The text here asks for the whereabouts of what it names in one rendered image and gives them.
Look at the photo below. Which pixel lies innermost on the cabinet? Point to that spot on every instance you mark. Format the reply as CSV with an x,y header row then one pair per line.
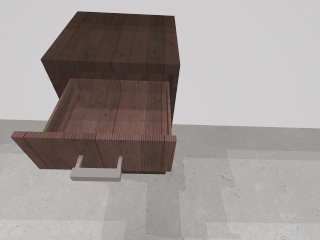
x,y
116,46

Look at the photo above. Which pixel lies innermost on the handle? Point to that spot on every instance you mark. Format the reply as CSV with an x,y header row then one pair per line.
x,y
96,174

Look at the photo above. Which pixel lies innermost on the drawer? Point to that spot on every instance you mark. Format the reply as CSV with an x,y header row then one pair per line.
x,y
102,119

